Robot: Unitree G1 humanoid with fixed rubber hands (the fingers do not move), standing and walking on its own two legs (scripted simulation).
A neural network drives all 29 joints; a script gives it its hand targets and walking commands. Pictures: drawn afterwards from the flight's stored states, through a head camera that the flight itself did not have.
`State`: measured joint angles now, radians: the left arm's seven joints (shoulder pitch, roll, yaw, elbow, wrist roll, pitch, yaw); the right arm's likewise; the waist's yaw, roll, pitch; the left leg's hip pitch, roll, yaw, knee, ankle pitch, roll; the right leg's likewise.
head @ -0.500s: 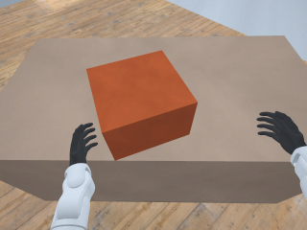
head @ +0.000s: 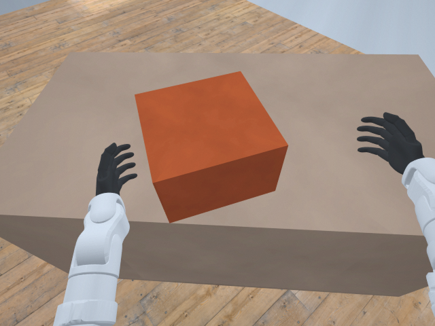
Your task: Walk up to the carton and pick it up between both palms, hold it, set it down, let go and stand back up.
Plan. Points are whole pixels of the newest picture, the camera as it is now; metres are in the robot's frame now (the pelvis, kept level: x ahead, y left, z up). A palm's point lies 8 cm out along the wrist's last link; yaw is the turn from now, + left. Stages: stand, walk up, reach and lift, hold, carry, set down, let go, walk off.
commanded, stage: reach and lift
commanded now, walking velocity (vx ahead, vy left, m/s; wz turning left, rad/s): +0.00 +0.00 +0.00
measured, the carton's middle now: (206, 143) +0.51 +0.11 -0.04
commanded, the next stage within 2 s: none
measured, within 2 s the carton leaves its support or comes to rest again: neither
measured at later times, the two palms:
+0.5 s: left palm (107, 162) +0.34 +0.26 +0.10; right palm (378, 114) +0.48 -0.22 +0.13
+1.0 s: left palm (112, 151) +0.37 +0.26 +0.09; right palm (350, 97) +0.52 -0.18 +0.13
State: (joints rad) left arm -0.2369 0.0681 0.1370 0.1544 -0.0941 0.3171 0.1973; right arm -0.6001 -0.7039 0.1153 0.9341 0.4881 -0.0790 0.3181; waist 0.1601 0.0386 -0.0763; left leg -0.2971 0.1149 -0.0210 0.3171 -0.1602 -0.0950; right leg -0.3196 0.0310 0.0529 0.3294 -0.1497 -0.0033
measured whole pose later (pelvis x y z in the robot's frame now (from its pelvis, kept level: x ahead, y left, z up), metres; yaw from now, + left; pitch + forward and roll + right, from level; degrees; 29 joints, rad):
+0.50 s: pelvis +0.00 +0.00 +0.00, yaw +1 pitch +12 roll -1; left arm -0.50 0.10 0.14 0.31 -0.12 0.39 0.20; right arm -0.89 -0.70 0.14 1.08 0.46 0.03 0.30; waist 0.21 0.04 -0.10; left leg -0.39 0.11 -0.04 0.32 -0.15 -0.10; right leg -0.40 0.03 0.04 0.31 -0.13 0.00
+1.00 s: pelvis +0.01 +0.00 +0.00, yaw +2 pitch +16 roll -1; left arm -0.65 0.07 0.14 0.55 -0.07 0.28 0.18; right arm -1.08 -0.65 0.19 1.30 0.41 -0.03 0.27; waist 0.24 0.04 -0.15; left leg -0.48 0.11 -0.04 0.35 -0.16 -0.09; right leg -0.46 0.02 0.02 0.31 -0.14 0.00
